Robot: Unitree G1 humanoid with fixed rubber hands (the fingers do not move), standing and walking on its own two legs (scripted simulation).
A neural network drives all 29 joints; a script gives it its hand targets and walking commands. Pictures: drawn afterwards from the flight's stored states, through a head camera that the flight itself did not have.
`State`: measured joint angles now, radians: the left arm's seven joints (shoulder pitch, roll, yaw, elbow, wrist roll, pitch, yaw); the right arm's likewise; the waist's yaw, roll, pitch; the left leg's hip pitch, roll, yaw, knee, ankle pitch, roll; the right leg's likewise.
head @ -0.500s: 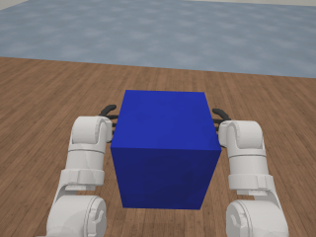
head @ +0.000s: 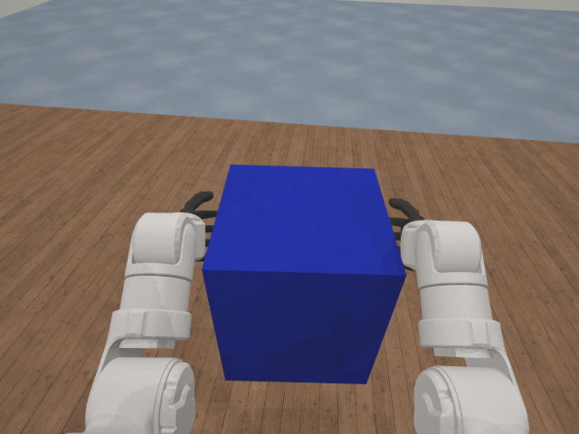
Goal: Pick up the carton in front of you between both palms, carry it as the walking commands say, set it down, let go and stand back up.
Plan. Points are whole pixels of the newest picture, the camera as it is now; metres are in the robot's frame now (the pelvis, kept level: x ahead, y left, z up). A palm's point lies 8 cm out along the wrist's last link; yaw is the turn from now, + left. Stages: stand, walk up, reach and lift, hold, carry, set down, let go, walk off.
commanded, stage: carry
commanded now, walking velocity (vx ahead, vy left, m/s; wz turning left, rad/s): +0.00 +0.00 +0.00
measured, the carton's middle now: (299, 275) +0.35 +0.00 +0.07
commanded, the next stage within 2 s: none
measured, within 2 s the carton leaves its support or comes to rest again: neither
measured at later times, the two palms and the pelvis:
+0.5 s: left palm (189, 235) +0.35 +0.15 +0.14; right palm (411, 243) +0.35 -0.14 +0.14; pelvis +0.00 +0.00 +0.00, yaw +0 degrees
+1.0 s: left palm (193, 230) +0.36 +0.15 +0.14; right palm (412, 239) +0.36 -0.15 +0.14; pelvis +0.01 +0.00 +0.00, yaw +0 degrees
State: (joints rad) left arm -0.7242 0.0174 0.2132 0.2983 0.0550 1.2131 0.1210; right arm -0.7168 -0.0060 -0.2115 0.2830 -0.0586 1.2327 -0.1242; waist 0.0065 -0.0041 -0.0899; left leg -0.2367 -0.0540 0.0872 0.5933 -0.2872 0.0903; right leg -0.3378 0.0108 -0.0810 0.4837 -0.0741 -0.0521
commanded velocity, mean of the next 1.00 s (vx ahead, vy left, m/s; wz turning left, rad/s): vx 0.09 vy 0.00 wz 0.00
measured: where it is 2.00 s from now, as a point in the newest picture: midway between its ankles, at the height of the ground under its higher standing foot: (316, 398)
